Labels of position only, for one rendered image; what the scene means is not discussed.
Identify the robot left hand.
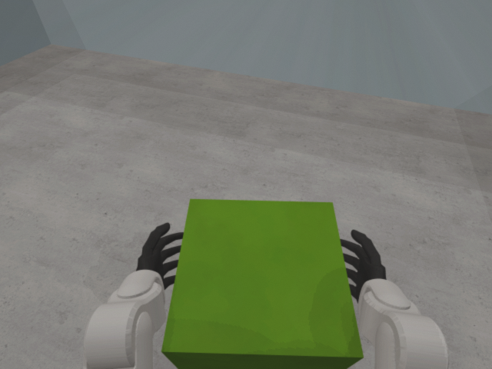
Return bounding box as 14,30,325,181
136,223,184,289

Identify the robot right hand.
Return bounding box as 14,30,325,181
340,230,387,303

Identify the robot left forearm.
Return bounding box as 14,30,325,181
83,270,166,369

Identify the carton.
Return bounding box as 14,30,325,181
161,199,364,369

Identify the robot right forearm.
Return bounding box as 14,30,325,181
357,279,449,369

